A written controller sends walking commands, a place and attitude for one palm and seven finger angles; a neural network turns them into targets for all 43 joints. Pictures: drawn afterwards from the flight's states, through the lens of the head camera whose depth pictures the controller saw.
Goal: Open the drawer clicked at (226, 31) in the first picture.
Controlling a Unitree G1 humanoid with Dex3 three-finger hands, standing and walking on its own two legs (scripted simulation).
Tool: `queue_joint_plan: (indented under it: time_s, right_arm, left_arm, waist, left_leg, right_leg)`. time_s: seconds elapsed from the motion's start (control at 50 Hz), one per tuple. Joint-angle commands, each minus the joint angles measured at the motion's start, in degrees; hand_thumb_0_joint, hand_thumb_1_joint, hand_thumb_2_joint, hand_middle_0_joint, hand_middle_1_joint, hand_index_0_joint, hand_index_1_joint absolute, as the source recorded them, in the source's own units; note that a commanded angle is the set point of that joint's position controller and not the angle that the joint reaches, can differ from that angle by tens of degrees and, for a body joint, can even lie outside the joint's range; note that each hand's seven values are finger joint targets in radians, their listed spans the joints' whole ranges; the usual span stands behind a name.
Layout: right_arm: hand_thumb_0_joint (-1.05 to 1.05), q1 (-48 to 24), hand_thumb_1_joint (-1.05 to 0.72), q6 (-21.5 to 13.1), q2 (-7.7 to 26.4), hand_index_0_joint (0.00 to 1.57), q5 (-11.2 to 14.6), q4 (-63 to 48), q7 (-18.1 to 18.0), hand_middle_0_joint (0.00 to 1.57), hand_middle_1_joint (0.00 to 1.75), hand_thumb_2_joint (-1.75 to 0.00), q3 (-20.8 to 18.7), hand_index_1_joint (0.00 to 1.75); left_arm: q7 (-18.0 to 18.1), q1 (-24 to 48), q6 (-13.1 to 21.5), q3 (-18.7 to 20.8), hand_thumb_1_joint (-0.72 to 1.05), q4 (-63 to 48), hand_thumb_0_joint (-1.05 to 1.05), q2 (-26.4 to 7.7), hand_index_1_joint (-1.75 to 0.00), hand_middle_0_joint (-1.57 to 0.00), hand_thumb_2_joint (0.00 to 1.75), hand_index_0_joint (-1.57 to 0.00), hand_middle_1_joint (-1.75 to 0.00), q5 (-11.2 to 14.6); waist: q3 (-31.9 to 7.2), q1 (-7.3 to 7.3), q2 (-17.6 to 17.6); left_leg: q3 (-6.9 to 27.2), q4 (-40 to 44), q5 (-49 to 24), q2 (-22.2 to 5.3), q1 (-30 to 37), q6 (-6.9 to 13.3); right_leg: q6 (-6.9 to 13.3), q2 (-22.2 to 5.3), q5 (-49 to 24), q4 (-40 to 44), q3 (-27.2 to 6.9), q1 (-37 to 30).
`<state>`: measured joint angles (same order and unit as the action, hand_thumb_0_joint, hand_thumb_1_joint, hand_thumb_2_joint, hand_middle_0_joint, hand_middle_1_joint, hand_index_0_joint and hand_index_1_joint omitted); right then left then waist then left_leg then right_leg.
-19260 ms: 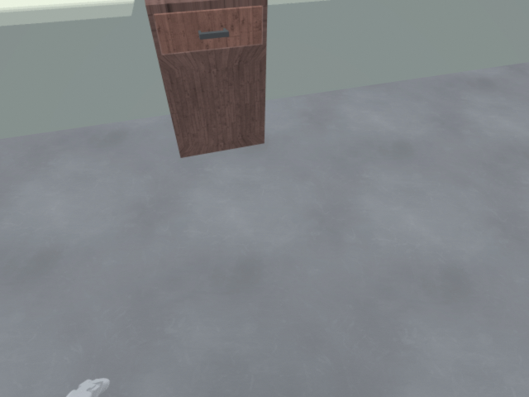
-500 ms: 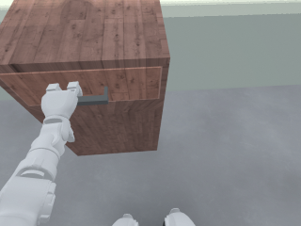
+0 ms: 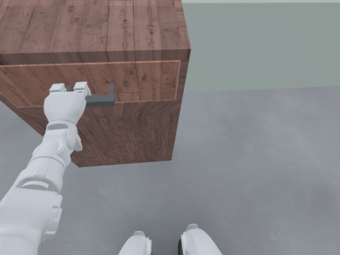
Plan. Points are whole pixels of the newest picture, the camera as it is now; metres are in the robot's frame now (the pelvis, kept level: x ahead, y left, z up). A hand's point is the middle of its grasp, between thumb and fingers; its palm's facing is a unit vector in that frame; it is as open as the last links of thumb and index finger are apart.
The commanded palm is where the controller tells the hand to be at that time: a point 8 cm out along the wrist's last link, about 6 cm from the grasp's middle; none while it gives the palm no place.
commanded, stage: lower the fingers behind the handle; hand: left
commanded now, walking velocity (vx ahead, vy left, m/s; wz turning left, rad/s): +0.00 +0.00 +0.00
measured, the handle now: (90, 95) +0.51 +0.20 -0.01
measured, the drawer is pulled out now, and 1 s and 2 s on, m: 0.00 0.00 0.07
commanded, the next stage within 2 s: close the thumb around the handle in 0.50 s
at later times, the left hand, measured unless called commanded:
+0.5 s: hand (75, 118) +0.46 +0.23 -0.03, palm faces -0.08 -0.02 -1.00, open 13.9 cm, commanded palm +0.44 +0.21 +0.02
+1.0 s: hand (74, 118) +0.46 +0.23 -0.03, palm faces -0.06 -0.03 -1.00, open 9.4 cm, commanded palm +0.44 +0.22 +0.02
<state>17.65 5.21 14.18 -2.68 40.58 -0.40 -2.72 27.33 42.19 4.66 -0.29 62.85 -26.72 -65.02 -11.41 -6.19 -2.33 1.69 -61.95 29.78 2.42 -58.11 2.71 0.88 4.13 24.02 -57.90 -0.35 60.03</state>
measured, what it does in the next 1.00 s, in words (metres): stands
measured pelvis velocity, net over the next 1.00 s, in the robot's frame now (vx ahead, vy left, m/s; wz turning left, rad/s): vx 0.01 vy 0.00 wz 0.00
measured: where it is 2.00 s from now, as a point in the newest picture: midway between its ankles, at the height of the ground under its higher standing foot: outside the picture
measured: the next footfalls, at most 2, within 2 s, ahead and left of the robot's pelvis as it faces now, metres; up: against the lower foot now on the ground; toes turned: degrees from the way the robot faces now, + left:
none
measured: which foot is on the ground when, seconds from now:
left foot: down 0.00-1.00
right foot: down 0.00-1.00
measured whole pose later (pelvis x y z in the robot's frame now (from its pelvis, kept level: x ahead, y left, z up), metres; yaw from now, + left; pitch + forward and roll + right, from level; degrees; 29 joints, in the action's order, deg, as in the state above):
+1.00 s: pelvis +0.01 +0.00 +0.00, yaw +0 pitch +26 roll -2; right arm 16.6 5.8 14.0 -2.6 40.4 -0.3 -2.9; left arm 27.4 39.3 3.7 -0.1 60.1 -25.8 -64.1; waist -11.8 -5.2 -2.6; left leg 1.6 -61.8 30.5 2.2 -57.1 2.4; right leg 1.3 4.4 24.8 -58.2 -0.3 59.3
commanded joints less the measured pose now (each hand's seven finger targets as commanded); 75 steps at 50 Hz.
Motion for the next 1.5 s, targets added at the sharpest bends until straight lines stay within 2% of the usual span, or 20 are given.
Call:
queue_joint_plan:
  time_s: [0.0,0.08,0.2,0.3,0.36,0.46,0.58,0.6,0.68,0.72,0.76,0.8,0.86,1.0,1.04,1.08,1.12,1.32,1.38,1.48]
  right_arm:
    - [0.0,7.7,-0.9,-1.1,9.3,0.2,-0.3,-2.4,-0.2,0.2,0.3,-0.9,-3.7,0.3]
    - [0.0,8.1,-0.9,-0.7,9.5,0.2,-0.2,-2.0,0.1,0.2,0.3,-0.9,-3.7,0.3]
    - [0.0,8.0,-0.9,-0.2,9.5,0.2,0.1,-2.1,-0.1,0.2,0.3,-0.9,-3.4,0.3]
    - [0.0,7.7,-0.9,-0.4,9.2,0.2,0.4,-2.5,-0.6,0.2,0.3,-0.9,-3.1,0.3]
    - [0.0,7.7,-0.9,-0.8,9.1,0.2,0.3,-2.6,-0.7,0.2,0.3,-0.9,-3.2,0.3]
    - [0.0,7.4,-0.9,-1.1,8.7,0.2,0.2,-2.6,-0.5,0.2,0.3,-0.9,-3.6,0.3]
    - [0.0,7.5,-0.9,-0.9,8.9,0.2,0.0,-2.3,-0.4,0.2,0.3,-0.9,-3.7,0.3]
    - [0.0,7.4,-0.9,-0.8,8.8,0.2,0.0,-2.3,-0.3,0.2,0.3,-0.9,-3.7,0.3]
    - [0.0,7.4,-0.9,-0.4,9.0,0.2,-0.1,-2.3,-0.2,0.2,0.3,-0.9,-3.6,0.3]
    - [0.0,7.2,-0.9,-0.3,8.8,0.2,-0.1,-2.4,-0.2,0.2,0.3,-0.9,-3.6,0.3]
    - [0.0,7.1,-0.9,-0.1,9.2,0.2,0.1,-2.4,-0.3,0.2,0.3,-0.9,-3.4,0.3]
    - [0.0,6.8,-0.9,-0.2,8.9,0.2,0.1,-2.6,-0.4,0.2,0.3,-0.9,-3.4,0.3]
    - [0.0,6.7,-0.9,-0.2,9.1,0.2,0.2,-2.8,-0.4,0.2,0.3,-0.9,-3.2,0.3]
    - [0.0,6.5,-0.9,-0.3,8.9,0.2,0.1,-3.2,-0.2,0.2,0.3,-0.9,-3.6,0.3]
    - [0.0,6.6,-0.9,-0.3,8.8,0.2,0.1,-3.0,0.0,0.2,0.3,-0.9,-3.7,0.3]
    - [0.0,6.7,-0.9,-0.4,9.1,0.2,0.0,-2.9,0.0,0.2,0.3,-0.9,-3.7,0.3]
    - [0.0,6.6,-0.9,-0.2,9.2,0.2,0.0,-2.7,0.0,0.2,0.3,-0.9,-3.6,0.3]
    - [0.0,7.1,-0.9,-0.2,9.1,0.2,0.0,-2.3,0.1,0.2,0.3,-0.9,-3.7,0.3]
    - [0.0,7.0,-0.9,-0.2,9.1,0.2,0.2,-2.4,0.0,0.2,0.3,-0.9,-3.5,0.3]
    - [0.0,6.1,-0.9,0.0,8.9,0.2,0.3,-3.5,0.0,0.2,0.3,-0.9,-3.4,0.3]
  left_arm:
    - [3.6,22.2,1.0,1.8,-0.5,-11.8,0.0,-9.9,-1.2,-0.3,0.3,-0.3,-1.2,-0.3]
    - [4.0,20.0,-0.8,1.6,-0.5,-9.4,0.0,-9.3,-1.2,-0.3,0.3,-0.3,-1.2,0.2]
    - [3.2,21.8,-2.9,1.1,-0.5,-10.1,0.0,-10.1,-1.2,-0.3,0.3,-0.3,-1.2,0.2]
    - [1.4,20.9,-2.2,0.0,-0.5,-9.3,0.0,-9.0,-1.2,-0.3,0.3,-0.3,-1.2,1.1]
    - [1.0,19.7,-0.5,0.5,-0.5,-11.1,0.0,-9.0,-1.2,-0.3,0.3,-0.3,-1.2,0.9]
    - [1.7,19.1,1.2,-1.0,-0.5,-12.5,0.0,-6.1,-1.2,-0.3,0.3,-0.3,-1.2,0.4]
    - [3.0,19.4,0.8,1.1,-0.5,-13.4,0.0,-8.9,-1.2,-0.3,0.3,-0.3,-1.2,0.2]
    - [3.1,19.2,0.4,0.3,-0.44,-13.1,0.0,-7.8,-1.21,-0.3,0.32,-0.3,-1.21,0.3]
    - [3.4,18.7,-0.3,2.5,-0.22,-14.0,0.0,-10.7,-1.23,-0.32,0.42,-0.32,-1.23,0.5]
    - [3.1,18.8,-0.7,1.2,-0.11,-13.2,0.0,-8.7,-1.24,-0.33,0.47,-0.33,-1.24,0.9]
    - [2.9,16.9,-1.0,2.9,0.0,-12.2,0.0,-11.2,-1.25,-0.34,0.52,-0.34,-1.25,0.9]
    - [2.6,18.2,-1.0,1.6,0.12,-12.5,0.0,-10.1,-1.27,-0.34,0.56,-0.34,-1.27,0.7]
    - [2.4,17.4,-0.4,2.5,0.28,-12.5,0.0,-11.1,-1.28,-0.36,0.64,-0.36,-1.28,0.7]
    - [2.8,15.4,0.7,2.2,0.68,-13.9,0.0,-9.4,-1.33,-0.38,0.8,-0.38,-1.33,0.5]
    - [3.1,15.8,0.6,0.7,0.79,-13.2,0.0,-7.2,-1.34,-0.39,0.85,-0.39,-1.34,0.4]
    - [3.6,16.5,0.2,1.3,0.9,-13.3,0.0,-8.0,-1.35,-0.4,0.9,-0.4,-1.35,0.4]
    - [3.8,17.9,-0.1,2.1,0.9,-13.3,0.0,-9.5,-1.35,-0.4,0.9,-0.4,-1.35,0.4]
    - [3.5,20.9,-1.4,-0.1,0.9,-13.1,0.0,-7.2,-1.35,-0.4,0.9,-0.4,-1.35,0.5]
    - [3.3,20.1,-1.5,-0.3,0.9,-12.2,0.0,-7.2,-1.35,-0.4,0.9,-0.4,-1.35,0.6]
    - [2.4,12.1,-0.9,1.3,0.9,-12.6,0.0,-7.6,-1.35,-0.4,0.9,-0.4,-1.35,1.3]
  waist:
    - [-27.0,-0.85,-4.7]
    - [-26.5,-0.97,-2.7]
    - [-26.4,-0.99,-3.5]
    - [-24.6,-1.45,-1.6]
    - [-25.4,-0.62,-2.7]
    - [-24.9,-1.17,-3.1]
    - [-25.8,-0.75,-3.0]
    - [-25.6,-0.91,-3.0]
    - [-27.8,-0.02,-4.0]
    - [-27.1,-0.56,-3.5]
    - [-26.0,0.13,-1.7]
    - [-25.6,-0.49,-2.4]
    - [-25.4,0.04,-2.5]
    - [-26.5,0.67,-3.2]
    - [-25.1,0.05,-3.1]
    - [-25.0,-0.04,-2.2]
    - [-25.4,0.11,-2.7]
    - [-25.9,-0.76,-4.6]
    - [-25.2,-0.85,-3.1]
    - [-25.6,1.57,-2.4]
  left_leg:
    - [1.6,4.6,-29.9,-2.1,20.5,-1.5]
    - [1.2,4.3,-29.3,-1.9,18.6,-1.2]
    - [0.7,5.4,-27.8,-1.7,19.0,-0.9]
    - [0.5,6.0,-25.2,-1.6,17.5,-0.4]
    - [0.6,5.8,-26.6,-1.7,18.7,-0.6]
    - [0.9,5.0,-28.1,-2.0,19.6,-0.8]
    - [0.4,4.6,-28.9,-1.7,18.5,-0.8]
    - [0.2,4.7,-28.4,-1.5,18.4,-0.7]
    - [0.2,4.7,-31.2,-1.6,19.9,-0.9]
    - [0.1,4.9,-30.7,-1.4,19.5,-0.7]
    - [-0.1,5.2,-29.4,-1.4,18.1,-0.6]
    - [-0.3,5.3,-28.7,-1.4,17.9,-0.5]
    - [-0.2,5.5,-28.5,-1.4,17.7,-0.5]
    - [0.2,5.2,-30.9,-1.7,19.9,-1.0]
    - [0.7,5.3,-30.8,-1.9,20.4,-1.2]
    - [0.4,5.3,-29.2,-1.8,19.2,-0.9]
    - [0.7,5.5,-28.7,-1.6,18.8,-1.1]
    - [1.5,6.0,-30.1,-2.1,21.9,-1.6]
    - [1.3,6.1,-28.5,-2.1,21.1,-1.3]
    - [0.6,6.9,-29.4,-2.0,20.9,-1.3]
  right_leg:
    - [1.9,-0.3,-17.5,3.5,1.9,-10.8]
    - [1.8,-0.3,-18.5,3.4,2.0,-11.9]
    - [1.8,-0.4,-18.6,4.5,1.7,-13.7]
    - [1.6,-0.5,-17.8,5.2,1.4,-14.5]
    - [1.8,-0.6,-18.4,4.8,1.3,-14.3]
    - [1.8,-0.5,-18.5,4.3,1.6,-12.1]
    - [1.8,-0.6,-20.8,4.0,1.1,-14.1]
    - [1.8,-0.6,-20.8,4.3,1.1,-14.4]
    - [1.7,-0.5,-22.8,3.9,1.0,-15.6]
    - [1.7,-0.6,-22.9,4.3,1.1,-16.0]
    - [1.6,-0.6,-22.9,4.4,0.8,-17.2]
    - [1.6,-0.7,-22.7,4.8,0.8,-16.9]
    - [1.6,-0.7,-22.2,4.6,0.7,-16.8]
    - [1.8,-0.5,-21.6,4.1,1.3,-15.4]
    - [1.8,-0.4,-20.0,4.1,1.8,-13.5]
    - [1.7,-0.4,-19.8,4.3,1.5,-14.1]
    - [2.0,-0.5,-19.5,4.0,1.5,-14.3]
    - [2.0,-0.4,-18.0,4.3,2.2,-12.3]
    - [1.9,-0.3,-17.4,4.8,2.2,-12.6]
    - [2.0,-0.3,-19.0,4.9,1.9,-15.6]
